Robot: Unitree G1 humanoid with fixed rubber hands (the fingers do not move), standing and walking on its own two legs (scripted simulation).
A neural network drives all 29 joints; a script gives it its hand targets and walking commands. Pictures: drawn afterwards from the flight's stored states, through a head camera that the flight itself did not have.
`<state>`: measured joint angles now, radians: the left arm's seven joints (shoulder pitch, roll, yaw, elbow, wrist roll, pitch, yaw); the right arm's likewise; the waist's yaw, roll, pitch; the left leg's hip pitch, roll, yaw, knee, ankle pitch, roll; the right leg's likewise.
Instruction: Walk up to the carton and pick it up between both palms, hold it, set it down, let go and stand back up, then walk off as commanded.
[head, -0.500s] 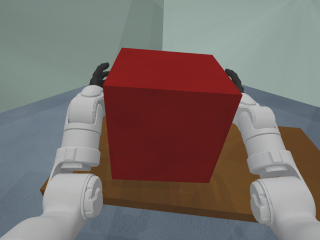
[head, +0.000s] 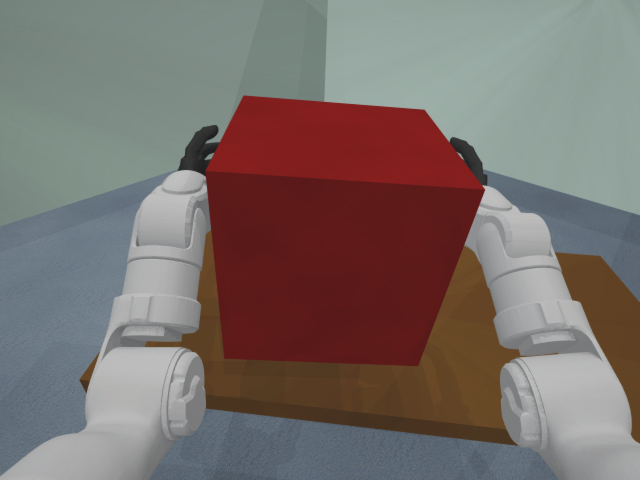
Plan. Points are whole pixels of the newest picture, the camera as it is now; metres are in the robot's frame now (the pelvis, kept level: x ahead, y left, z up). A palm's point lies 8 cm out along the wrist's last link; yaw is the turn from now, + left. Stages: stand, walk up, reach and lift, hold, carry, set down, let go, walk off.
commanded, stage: hold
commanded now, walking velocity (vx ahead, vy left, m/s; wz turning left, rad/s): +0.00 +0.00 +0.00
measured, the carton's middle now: (329, 228) +0.37 +0.01 +0.21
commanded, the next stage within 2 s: none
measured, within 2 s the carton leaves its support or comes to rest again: neither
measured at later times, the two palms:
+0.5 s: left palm (194, 185) +0.36 +0.17 +0.27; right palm (467, 198) +0.37 -0.16 +0.26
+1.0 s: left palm (194, 185) +0.36 +0.17 +0.27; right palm (467, 198) +0.37 -0.16 +0.26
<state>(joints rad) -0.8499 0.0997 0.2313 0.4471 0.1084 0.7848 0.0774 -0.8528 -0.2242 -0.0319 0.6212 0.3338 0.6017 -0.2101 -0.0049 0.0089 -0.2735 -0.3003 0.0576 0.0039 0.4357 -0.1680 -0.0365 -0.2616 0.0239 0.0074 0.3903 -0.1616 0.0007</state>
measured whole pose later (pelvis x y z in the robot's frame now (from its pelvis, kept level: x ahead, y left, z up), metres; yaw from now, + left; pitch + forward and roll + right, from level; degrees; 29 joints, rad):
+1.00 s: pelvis +0.00 +0.00 +0.00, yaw +0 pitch +2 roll -1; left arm -0.85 0.10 0.23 0.45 0.11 0.79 0.08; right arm -0.85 -0.22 -0.03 0.62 0.33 0.60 -0.21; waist 0.00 0.01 -0.27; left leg -0.30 0.06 0.00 0.44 -0.17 -0.04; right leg -0.26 0.02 0.01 0.39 -0.16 0.00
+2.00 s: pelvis +0.00 +0.00 +0.00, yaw +0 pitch +2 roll -1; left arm -0.85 0.10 0.23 0.45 0.11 0.79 0.08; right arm -0.85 -0.22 -0.03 0.62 0.33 0.60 -0.21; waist 0.00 0.01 -0.27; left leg -0.30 0.06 0.00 0.44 -0.17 -0.04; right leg -0.26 0.02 0.01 0.39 -0.16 0.00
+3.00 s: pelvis +0.00 +0.00 +0.00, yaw +0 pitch +2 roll -1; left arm -0.85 0.10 0.23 0.45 0.11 0.79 0.08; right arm -0.86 -0.22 -0.03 0.62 0.34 0.60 -0.21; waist 0.00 0.01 -0.28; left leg -0.30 0.06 0.00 0.44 -0.17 -0.04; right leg -0.26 0.02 0.01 0.39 -0.16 0.00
